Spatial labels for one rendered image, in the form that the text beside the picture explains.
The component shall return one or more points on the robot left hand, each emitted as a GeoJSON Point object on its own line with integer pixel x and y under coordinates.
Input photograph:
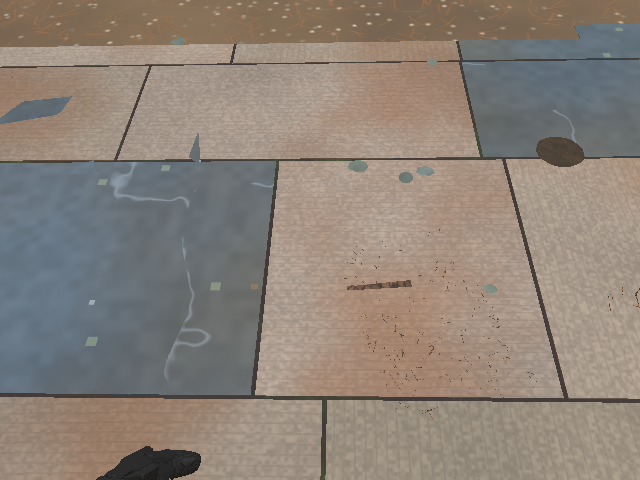
{"type": "Point", "coordinates": [146, 464]}

